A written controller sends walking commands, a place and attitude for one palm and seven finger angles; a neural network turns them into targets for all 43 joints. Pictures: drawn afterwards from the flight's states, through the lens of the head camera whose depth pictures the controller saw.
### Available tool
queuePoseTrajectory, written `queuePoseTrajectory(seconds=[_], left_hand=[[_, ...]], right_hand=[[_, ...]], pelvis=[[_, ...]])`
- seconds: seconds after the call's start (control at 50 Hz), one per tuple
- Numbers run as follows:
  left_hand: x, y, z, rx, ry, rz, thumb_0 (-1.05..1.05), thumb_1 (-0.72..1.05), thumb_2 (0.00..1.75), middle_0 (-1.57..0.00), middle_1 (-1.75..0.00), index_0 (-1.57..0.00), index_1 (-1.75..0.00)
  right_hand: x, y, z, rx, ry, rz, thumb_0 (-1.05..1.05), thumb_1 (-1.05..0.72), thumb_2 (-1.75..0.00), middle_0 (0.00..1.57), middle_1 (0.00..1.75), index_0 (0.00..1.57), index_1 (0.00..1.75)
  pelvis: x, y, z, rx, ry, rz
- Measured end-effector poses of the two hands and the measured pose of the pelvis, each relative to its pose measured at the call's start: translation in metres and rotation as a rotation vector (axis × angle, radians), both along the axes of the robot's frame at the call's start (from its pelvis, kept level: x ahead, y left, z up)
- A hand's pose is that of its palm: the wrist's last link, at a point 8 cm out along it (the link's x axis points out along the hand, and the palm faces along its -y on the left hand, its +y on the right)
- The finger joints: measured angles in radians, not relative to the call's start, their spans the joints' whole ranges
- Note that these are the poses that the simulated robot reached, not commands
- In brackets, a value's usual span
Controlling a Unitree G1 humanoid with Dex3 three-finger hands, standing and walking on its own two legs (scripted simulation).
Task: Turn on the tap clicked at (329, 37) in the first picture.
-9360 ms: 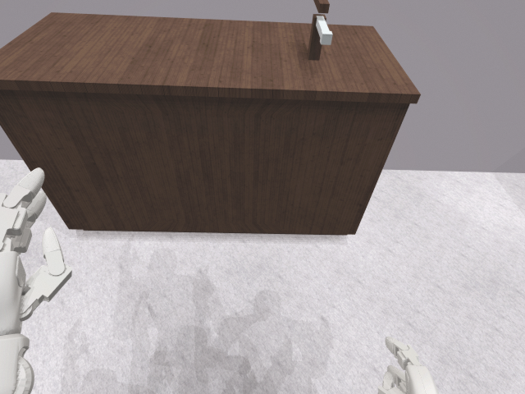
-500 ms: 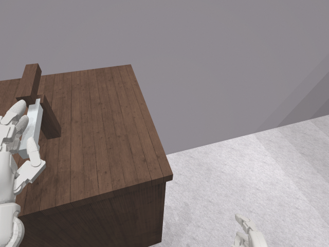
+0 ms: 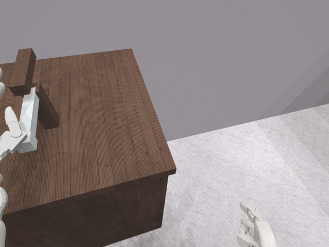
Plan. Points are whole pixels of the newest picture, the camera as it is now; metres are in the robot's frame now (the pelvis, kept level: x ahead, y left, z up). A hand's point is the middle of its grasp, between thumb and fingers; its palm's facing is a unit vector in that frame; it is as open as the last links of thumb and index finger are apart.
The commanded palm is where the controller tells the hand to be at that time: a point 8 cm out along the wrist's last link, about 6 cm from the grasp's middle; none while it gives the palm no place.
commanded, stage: look again from close up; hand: left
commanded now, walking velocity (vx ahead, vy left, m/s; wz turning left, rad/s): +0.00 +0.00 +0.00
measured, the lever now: (25, 142) +0.25 +0.31 +0.15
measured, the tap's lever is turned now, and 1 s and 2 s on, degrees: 1 10 10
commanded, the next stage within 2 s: shuffle to correct the standing spot in 0.14 s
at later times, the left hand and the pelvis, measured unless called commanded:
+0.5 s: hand (39, 149) +0.23 +0.26 +0.16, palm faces +0.37 -0.87 -0.34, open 7.4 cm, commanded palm +0.17 +0.29 +0.17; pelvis +0.00 +0.02 +0.00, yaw -1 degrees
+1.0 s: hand (36, 196) +0.15 +0.23 +0.16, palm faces +0.31 -0.86 -0.40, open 7.4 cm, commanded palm +0.09 +0.26 +0.17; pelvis -0.08 -0.01 +0.00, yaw -2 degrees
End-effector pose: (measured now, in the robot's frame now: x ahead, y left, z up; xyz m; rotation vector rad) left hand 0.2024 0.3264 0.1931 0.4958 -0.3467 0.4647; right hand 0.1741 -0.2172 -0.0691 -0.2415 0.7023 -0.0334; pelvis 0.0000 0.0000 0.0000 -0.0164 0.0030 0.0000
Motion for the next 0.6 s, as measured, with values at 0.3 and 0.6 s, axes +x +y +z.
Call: queuePoseTrajectory(seconds=[0.3, 0.6], left_hand=[[-0.007, -0.018, -0.021, -0.049, 0.04, -0.143, -0.02, 0.86, 0.89, -0.2, -0.31, -0.21, -0.31], [-0.023, -0.032, -0.022, -0.033, 0.043, -0.159, 0.0, 0.88, 0.9, -0.21, -0.31, -0.21, -0.3]], right_hand=[[-0.015, 0.008, 0.003, -0.037, 0.014, -0.067, 0.02, -0.9, -0.9, 0.21, 0.3, 0.2, 0.3], [0.009, 0.026, 0.011, 0.024, -0.095, 0.014, 0.01, -0.9, -0.9, 0.21, 0.3, 0.21, 0.3]], pelvis=[[0.013, 0.018, 0.0, 0.0, -0.012, -0.007], [-0.012, 0.008, -0.008, 0.004, -0.023, -0.025]])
